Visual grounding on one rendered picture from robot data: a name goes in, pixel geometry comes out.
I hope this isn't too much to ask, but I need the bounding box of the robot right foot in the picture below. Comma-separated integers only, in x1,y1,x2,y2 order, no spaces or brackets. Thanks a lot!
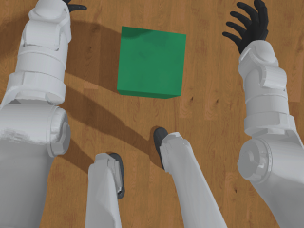
153,127,168,170

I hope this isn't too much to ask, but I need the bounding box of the left robot forearm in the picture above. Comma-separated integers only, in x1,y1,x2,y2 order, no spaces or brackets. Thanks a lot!
0,0,72,110

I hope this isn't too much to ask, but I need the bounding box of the right robot upper arm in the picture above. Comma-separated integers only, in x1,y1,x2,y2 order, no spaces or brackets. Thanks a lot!
237,137,304,228

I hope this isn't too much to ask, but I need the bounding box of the left robot upper arm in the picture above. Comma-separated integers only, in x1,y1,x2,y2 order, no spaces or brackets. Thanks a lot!
0,104,71,228

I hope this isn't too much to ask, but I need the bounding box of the carton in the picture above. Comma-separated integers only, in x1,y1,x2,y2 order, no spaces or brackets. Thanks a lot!
117,26,186,99

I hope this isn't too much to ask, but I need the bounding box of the robot right hand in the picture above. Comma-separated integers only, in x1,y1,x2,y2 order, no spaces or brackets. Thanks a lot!
222,0,269,55

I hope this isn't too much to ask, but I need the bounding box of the right robot forearm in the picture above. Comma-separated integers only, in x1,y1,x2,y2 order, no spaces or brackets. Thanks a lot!
237,40,304,149

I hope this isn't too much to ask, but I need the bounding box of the right robot shin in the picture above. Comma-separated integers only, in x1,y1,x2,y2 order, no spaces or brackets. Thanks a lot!
161,132,193,152

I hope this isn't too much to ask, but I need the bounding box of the robot left hand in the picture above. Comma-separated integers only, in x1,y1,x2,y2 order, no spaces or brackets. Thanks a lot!
62,0,87,13

